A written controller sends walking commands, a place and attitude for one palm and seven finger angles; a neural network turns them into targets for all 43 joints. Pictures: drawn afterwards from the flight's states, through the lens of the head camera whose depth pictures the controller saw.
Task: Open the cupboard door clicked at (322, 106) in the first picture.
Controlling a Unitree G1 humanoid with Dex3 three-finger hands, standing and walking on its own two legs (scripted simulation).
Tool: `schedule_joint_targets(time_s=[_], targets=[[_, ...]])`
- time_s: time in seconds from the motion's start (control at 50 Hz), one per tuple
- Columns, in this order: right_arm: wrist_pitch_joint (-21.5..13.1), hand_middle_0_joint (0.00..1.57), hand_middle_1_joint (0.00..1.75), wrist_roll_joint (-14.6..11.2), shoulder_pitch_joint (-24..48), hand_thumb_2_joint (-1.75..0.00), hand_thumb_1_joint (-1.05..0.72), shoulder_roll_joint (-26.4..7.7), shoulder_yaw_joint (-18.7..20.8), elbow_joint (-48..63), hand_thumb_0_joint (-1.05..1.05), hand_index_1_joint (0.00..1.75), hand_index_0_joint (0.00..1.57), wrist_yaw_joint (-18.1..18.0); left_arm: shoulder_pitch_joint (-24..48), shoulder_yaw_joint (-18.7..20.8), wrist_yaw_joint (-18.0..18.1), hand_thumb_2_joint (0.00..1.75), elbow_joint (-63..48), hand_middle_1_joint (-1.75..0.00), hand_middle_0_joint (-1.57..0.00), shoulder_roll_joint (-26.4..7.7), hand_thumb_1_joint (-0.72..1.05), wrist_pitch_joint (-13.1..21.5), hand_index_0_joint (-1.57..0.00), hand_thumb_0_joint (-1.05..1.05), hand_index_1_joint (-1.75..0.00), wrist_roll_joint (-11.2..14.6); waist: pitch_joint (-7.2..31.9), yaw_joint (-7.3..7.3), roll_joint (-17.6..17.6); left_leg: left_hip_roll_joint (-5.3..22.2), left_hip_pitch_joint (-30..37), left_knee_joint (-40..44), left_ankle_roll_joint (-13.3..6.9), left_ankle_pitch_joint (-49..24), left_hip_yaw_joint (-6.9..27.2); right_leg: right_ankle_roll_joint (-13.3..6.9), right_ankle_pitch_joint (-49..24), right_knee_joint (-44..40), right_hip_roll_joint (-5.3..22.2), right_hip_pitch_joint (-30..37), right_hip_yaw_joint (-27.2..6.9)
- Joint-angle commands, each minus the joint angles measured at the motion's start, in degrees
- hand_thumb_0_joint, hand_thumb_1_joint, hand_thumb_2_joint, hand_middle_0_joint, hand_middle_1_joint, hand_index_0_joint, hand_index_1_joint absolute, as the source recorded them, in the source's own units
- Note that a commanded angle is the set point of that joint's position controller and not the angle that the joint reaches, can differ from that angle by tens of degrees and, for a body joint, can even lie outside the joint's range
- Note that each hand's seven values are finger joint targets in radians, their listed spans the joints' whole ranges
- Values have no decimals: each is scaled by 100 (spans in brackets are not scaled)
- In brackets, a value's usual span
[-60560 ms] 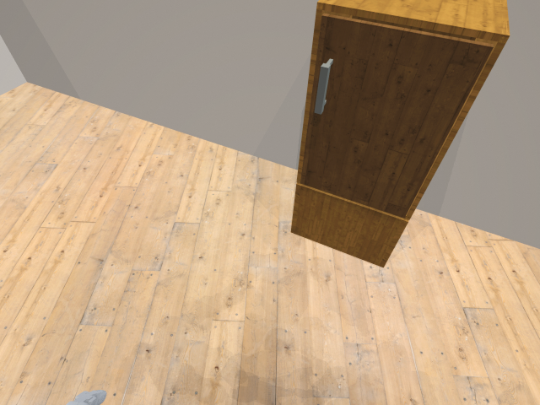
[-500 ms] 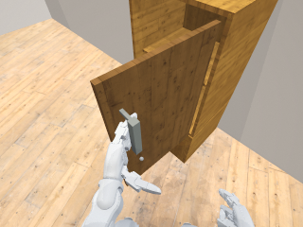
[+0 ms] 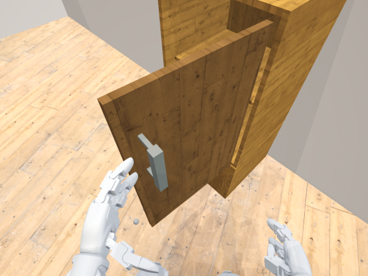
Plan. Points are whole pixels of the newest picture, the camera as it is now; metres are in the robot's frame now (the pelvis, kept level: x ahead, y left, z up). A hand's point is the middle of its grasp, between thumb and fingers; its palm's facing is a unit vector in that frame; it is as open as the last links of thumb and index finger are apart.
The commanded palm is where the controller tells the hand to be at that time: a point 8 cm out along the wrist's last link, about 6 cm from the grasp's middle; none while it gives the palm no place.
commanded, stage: slide the hand sideways off the handle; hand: left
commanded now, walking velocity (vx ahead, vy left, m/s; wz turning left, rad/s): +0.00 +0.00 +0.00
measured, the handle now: (152, 163) +0.33 +0.09 +0.08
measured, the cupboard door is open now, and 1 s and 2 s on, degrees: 85 85 85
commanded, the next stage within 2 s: draw the hand back to the body in 0.32 s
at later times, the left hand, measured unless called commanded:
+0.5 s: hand (107, 234) +0.19 +0.15 +0.07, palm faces -0.03 -1.00 -0.01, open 16.3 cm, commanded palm +0.16 +0.21 +0.09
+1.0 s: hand (58, 222) +0.19 +0.20 +0.13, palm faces +0.09 -0.98 -0.18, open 15.9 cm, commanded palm +0.15 +0.26 +0.16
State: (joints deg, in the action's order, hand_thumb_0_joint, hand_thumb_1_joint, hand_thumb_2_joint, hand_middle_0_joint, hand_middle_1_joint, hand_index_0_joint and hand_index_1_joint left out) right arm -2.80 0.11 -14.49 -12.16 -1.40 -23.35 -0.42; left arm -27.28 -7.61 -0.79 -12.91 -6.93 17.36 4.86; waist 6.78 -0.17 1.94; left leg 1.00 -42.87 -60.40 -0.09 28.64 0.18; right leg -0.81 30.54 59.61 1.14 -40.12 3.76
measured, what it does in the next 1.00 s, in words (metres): stands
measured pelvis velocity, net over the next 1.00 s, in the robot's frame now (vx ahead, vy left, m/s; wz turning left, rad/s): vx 0.00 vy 0.02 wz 0.00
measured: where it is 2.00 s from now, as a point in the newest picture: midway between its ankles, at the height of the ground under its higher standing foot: outside the picture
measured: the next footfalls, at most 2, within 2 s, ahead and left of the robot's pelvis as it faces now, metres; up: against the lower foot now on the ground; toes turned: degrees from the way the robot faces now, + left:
none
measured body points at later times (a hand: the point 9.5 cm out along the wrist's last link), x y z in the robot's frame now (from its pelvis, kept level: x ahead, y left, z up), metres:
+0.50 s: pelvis -0.01 +0.00 -0.01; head +0.03 +0.00 +0.44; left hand +0.18 +0.20 +0.07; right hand +0.18 -0.23 -0.07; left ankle +0.01 +0.12 -0.67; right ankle -0.01 -0.11 -0.67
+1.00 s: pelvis +0.00 +0.02 +0.03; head +0.00 +0.02 +0.48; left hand +0.18 +0.26 +0.15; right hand +0.19 -0.20 -0.03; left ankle +0.01 +0.12 -0.67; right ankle -0.01 -0.11 -0.67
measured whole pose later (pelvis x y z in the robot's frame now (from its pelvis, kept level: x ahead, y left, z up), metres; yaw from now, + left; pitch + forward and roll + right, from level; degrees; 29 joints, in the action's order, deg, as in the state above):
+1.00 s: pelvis +0.00 +0.02 +0.03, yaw +0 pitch +5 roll -2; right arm -6.5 -2.3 -16.1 -12.7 -3.0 -25.6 -4.9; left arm -33.2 7.0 -4.1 -24.7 -16.3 5.4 9.7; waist 7.0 -1.9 2.5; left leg 0.8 -32.0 -52.4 -1.5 25.8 0.2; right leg 0.8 26.0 48.8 0.9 -27.9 3.8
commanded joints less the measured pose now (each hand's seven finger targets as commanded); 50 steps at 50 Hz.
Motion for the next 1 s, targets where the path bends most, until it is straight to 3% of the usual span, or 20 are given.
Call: schedule_joint_targets(time_s=[0.0,0.02,0.06,0.12,0.2,0.26,0.3,0.4,0.44,0.46,0.52,0.6,0.62,0.72,0.8,0.86,0.9,0.92,0.94,0.98], targets=[[-321,20,30,-40,234,-90,-90,-584,314,913,0,30,20,-109,-121,692,-199,30,-1402,-30,-15,-419,-50,453,-15,0,-30,301,1059,32,-345,-217,556,664,-79,-1472,36,-15,-2183,-909,-163,745,-209],[-315,20,30,-47,227,-90,-90,-590,326,893,0,30,20,-123,-278,832,-254,30,-1329,-30,-15,-500,-50,451,-15,0,-30,350,1037,-14,-364,-223,491,655,-73,-1516,36,-26,-2228,-916,-167,838,-235],[-341,20,30,-62,239,-90,-90,-602,333,889,0,30,20,-147,-276,814,-410,30,-1312,-30,-15,-454,-50,494,-15,0,-30,449,938,70,-417,-222,418,587,-78,-1407,32,30,-2187,-959,-138,709,-286],[-387,20,30,-82,250,-90,-90,-655,356,827,0,30,20,-210,-126,1035,-656,30,-1285,-30,-15,-690,-50,599,-15,0,-30,582,858,121,-425,-220,260,485,-76,-1285,65,38,-1952,-1012,-109,649,-420],[-455,20,30,-122,261,-90,-90,-660,383,850,0,30,20,-245,-484,1127,-959,30,-1441,-30,-15,-746,-50,672,-15,0,-30,816,1066,42,-196,-235,373,502,-71,-1400,85,39,-2089,-918,-119,676,-346],[-430,20,30,-138,312,-90,-90,-657,393,843,0,30,20,-275,-585,1261,-1028,30,-1232,-30,-15,-779,-50,606,-15,0,-30,884,841,50,-375,-232,196,492,-68,-1219,99,61,-1775,-1012,-111,599,-396],[-465,20,30,-145,311,-90,-90,-683,396,861,0,30,20,-294,-317,1232,-1014,30,-1367,-30,-15,-820,-50,633,-15,0,-30,883,836,77,-191,-226,237,485,-76,-1113,103,27,-1447,-987,-138,416,-348],[-536,20,30,-136,270,-90,-90,-697,384,867,0,30,20,-312,-232,1146,-929,30,-1314,-30,-15,-781,-50,603,-15,0,-30,831,865,86,-257,-202,282,505,-87,-1007,146,0,-1188,-968,-179,265,-282],[-512,20,30,-157,303,-90,-90,-701,373,947,0,30,20,-314,-236,1337,-869,30,-1691,-30,-15,-1034,-50,543,-15,0,-30,801,1080,-23,-30,-203,467,653,-100,-1104,130,-31,-1233,-973,-194,492,-240],[-520,20,30,-171,305,-90,-90,-663,348,986,0,30,20,-311,-261,1254,-844,30,-1871,-30,-15,-966,-50,485,-15,0,-30,811,1124,-37,185,-209,619,745,-104,-1137,125,-39,-1293,-991,-202,533,-196],[-468,20,30,-201,303,-90,-90,-654,318,919,0,30,20,-344,-378,1575,-749,30,-1702,-30,-15,-1146,-50,231,-15,0,-30,852,912,-39,-80,-168,644,920,-101,-1095,170,-30,-1233,-1141,-258,653,-109],[-529,20,30,-244,328,-90,-90,-665,254,959,0,30,20,-345,-368,1372,-810,30,-1885,-30,-15,-937,-50,6,-15,0,-30,944,717,24,71,-146,914,1169,-88,-1038,215,-6,-1244,-1262,-275,646,26],[-535,20,30,-246,364,-90,-90,-673,254,922,0,30,20,-350,-477,1486,-821,30,-1739,-30,-15,-998,-50,-78,-15,0,-30,960,627,-20,-51,-130,884,1225,-88,-1038,236,-18,-1216,-1312,-287,724,36],[-636,20,30,-256,371,-90,-90,-703,215,946,0,30,20,-335,-526,1607,-904,30,-2153,-30,-15,-1157,-50,-240,-15,0,-30,979,618,-84,168,-125,1161,1430,-82,-1282,271,-37,-1466,-1368,-289,935,115],[-713,20,30,-278,341,-90,-90,-722,173,903,0,30,20,-346,-290,1722,-938,30,-2290,-30,-15,-1218,-50,-369,-15,0,-30,1053,390,-31,135,-99,1284,1610,-57,-1092,324,-18,-1277,-1501,-308,896,170],[-768,20,30,-290,367,-90,-90,-722,174,845,0,30,20,-376,-379,1967,-984,34,-2283,-30,-15,-1319,-40,-498,-15,0,-30,1133,476,-93,23,-102,1411,1672,-65,-1243,309,-21,-1436,-1608,-308,1106,151],[-805,20,30,-309,396,-90,-90,-720,145,811,0,30,20,-371,-344,2010,-1052,37,-2354,-30,-16,-1336,-32,-598,-16,0,-30,1176,453,-108,203,-96,1518,1764,-46,-1321,321,-24,-1512,-1644,-309,1180,187],[-709,20,30,-250,434,-90,-90,-654,151,866,0,30,20,-527,-408,2216,-226,39,-2587,-30,-16,-2172,-29,-838,-16,0,-30,297,480,-388,113,-67,1527,2020,-74,-1250,228,-109,-1443,-2042,-151,1440,-191],[-669,20,30,-200,458,-90,-90,-577,82,870,0,30,20,-578,-492,1935,127,40,-2786,-30,-16,-1673,-26,-993,-16,0,-30,203,249,-238,205,-94,1644,2097,-82,-1233,160,-83,-1426,-2203,-117,1401,-191],[-597,20,30,-181,389,-90,-90,-574,48,720,0,30,20,-575,-612,1770,506,43,-2687,-30,-16,-1504,-18,-1207,-16,0,-30,-22,22,-188,381,-37,1826,2265,-67,-1356,204,-67,-1484,-2298,-98,1535,-75]])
